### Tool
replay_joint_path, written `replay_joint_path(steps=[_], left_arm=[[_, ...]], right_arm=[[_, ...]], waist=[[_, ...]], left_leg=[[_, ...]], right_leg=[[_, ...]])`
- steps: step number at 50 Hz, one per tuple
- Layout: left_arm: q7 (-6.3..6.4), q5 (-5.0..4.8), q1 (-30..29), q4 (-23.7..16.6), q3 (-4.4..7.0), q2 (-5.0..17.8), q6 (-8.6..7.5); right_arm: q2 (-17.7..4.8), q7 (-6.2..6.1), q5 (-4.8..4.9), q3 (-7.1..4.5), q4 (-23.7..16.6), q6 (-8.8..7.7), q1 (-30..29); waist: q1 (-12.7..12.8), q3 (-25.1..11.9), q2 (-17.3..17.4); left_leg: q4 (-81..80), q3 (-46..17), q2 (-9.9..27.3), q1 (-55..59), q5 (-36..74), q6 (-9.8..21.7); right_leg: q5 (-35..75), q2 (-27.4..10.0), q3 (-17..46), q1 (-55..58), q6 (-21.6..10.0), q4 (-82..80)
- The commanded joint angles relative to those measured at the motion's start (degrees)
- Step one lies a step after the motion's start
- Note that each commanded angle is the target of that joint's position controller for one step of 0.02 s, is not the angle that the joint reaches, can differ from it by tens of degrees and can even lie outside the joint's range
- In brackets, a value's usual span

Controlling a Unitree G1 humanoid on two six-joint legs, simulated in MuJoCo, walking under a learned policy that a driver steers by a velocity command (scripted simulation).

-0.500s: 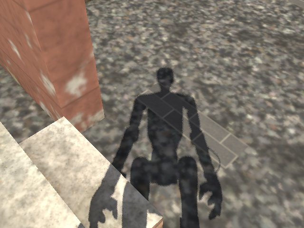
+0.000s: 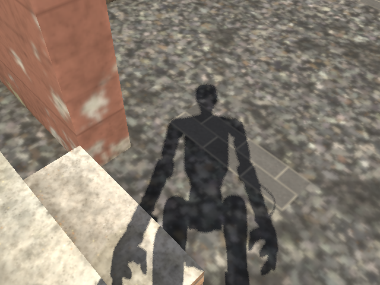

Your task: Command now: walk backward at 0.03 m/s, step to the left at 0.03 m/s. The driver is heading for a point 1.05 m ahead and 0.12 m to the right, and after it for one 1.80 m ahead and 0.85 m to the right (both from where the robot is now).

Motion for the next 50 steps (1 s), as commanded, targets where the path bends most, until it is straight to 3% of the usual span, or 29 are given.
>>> replay_joint_path(steps=[1,31,32,33,36,50], left_arm=[[0.16,0.01,2.47,-1.15,0.88,5.67,-0.29],[0.17,-0.01,2.58,-1.09,0.88,5.66,-0.26],[0.36,-0.40,3.98,0.46,0.82,5.38,0.22],[0.46,-0.22,3.48,0.18,0.74,4.90,0.44],[0.40,-0.01,3.37,0.08,0.84,5.53,0.25],[0.25,-0.12,4.17,0.68,0.82,5.38,0.39]], right_arm=[[-5.65,-0.14,0.01,-0.98,-0.17,-0.15,6.44],[-5.62,-0.12,0.02,-0.96,-0.06,-0.14,6.58],[-5.17,0.24,-0.64,-0.67,-0.95,-0.60,5.99],[-5.78,0.48,-0.54,-0.71,-1.10,-0.94,5.08],[-5.95,0.54,-0.25,-0.69,-0.65,-1.33,5.53],[-5.56,0.45,-0.03,-0.40,-0.04,-1.07,6.25]], waist=[[0.00,1.81,1.07],[-0.03,1.85,1.07],[-0.89,1.37,0.01],[-0.45,2.84,1.18],[-0.57,2.69,2.16],[-0.76,1.42,1.27]], left_leg=[[-5.95,-4.51,5.95,-9.18,11.19,-1.32],[-5.99,-4.29,6.01,-9.06,11.25,-1.35],[-7.64,-6.11,7.68,-8.30,9.60,-0.89],[-7.99,-6.76,8.09,-9.45,8.69,-0.61],[-7.51,-5.85,7.56,-9.42,9.87,-0.76],[-5.81,-3.76,6.69,-8.62,12.24,-1.29]], right_leg=[[6.74,-2.83,2.55,7.00,-2.53,-1.17],[6.83,-2.86,2.52,6.89,-2.45,-1.19],[4.35,-1.90,2.14,6.53,-2.16,-1.27],[4.12,-2.21,2.43,6.21,-1.94,-1.88],[6.24,-2.43,2.70,7.19,-2.10,-2.23],[9.90,-2.12,2.77,8.60,-2.94,-1.32]])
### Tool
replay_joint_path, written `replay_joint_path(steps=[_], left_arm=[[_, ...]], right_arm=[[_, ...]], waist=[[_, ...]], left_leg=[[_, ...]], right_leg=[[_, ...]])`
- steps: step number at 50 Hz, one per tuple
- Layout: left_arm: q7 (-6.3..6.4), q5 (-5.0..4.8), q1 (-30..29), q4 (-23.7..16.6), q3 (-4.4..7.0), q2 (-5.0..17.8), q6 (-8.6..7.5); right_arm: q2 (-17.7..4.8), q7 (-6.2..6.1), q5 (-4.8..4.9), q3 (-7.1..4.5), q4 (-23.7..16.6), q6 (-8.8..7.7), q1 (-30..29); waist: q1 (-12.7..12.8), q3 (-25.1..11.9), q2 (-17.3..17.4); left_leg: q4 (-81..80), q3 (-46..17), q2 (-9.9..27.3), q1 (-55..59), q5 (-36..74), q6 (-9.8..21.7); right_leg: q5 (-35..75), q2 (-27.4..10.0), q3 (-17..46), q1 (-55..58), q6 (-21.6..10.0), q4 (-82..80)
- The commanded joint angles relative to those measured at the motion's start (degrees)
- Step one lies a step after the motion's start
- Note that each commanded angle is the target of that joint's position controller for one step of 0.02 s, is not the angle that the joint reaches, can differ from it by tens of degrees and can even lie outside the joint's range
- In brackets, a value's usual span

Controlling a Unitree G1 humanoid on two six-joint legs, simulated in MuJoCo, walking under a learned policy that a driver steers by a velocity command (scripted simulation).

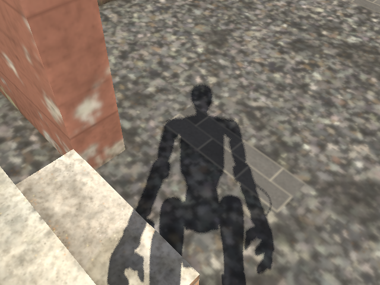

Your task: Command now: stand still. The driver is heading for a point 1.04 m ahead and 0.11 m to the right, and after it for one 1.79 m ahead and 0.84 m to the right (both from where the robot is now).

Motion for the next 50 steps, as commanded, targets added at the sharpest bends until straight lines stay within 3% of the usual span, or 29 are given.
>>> replay_joint_path(steps=[1,23,50], left_arm=[[0.17,0.01,3.05,-0.85,0.82,5.52,-0.16],[0.24,0.07,2.73,-1.06,0.72,4.91,0.16],[0.22,0.04,2.93,-1.34,0.73,5.03,0.09]], right_arm=[[-5.52,-0.13,0.04,-0.89,-0.01,-0.13,6.54],[-5.07,-0.43,0.01,-0.62,1.15,-0.05,6.76],[-4.88,-0.40,0.10,-0.64,1.44,-0.16,7.28]], waist=[[-0.04,1.77,1.02],[0.09,2.72,1.22],[-0.02,2.57,1.12]], left_leg=[[-5.23,-3.83,5.42,-9.49,12.68,-0.65],[-6.31,-3.48,5.31,-10.88,6.34,-0.77],[-5.68,-2.96,5.39,-10.59,8.93,-0.99]], right_leg=[[10.25,-3.08,3.02,7.79,-2.41,-0.48],[7.38,-2.53,3.05,7.93,-2.66,-0.64],[9.55,-2.62,3.28,7.84,-2.79,-0.08]])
